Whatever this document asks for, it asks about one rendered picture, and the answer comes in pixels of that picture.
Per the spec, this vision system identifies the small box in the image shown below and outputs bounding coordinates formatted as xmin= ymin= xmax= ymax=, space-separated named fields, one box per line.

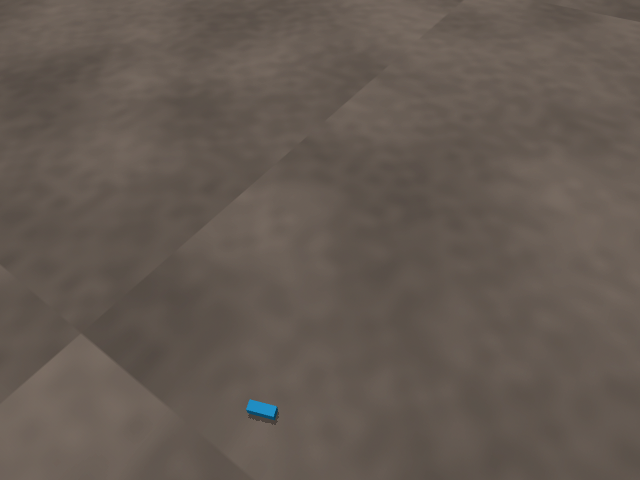
xmin=246 ymin=399 xmax=278 ymax=420

